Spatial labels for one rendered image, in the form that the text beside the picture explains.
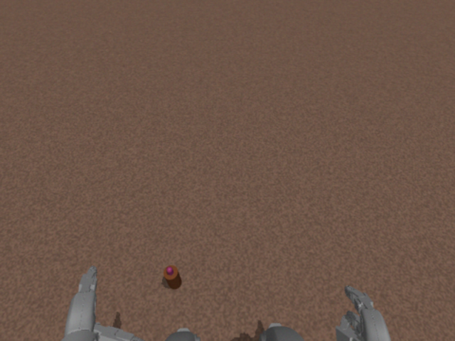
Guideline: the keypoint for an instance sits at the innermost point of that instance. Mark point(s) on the bottle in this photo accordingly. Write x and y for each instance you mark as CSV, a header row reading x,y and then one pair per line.
x,y
172,277

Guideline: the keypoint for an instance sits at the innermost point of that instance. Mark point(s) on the left robot hand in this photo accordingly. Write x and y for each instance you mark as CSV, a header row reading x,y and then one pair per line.
x,y
81,314

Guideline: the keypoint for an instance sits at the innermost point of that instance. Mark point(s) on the right robot hand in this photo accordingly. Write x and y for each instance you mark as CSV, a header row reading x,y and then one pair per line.
x,y
369,326

